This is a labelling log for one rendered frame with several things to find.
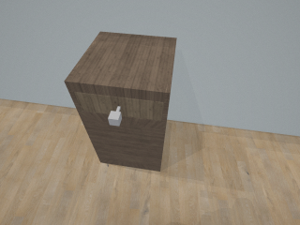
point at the handle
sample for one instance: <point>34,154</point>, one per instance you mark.
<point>115,117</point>

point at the cabinet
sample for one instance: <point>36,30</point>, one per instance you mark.
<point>126,66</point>

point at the drawer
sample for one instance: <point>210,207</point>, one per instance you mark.
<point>130,107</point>

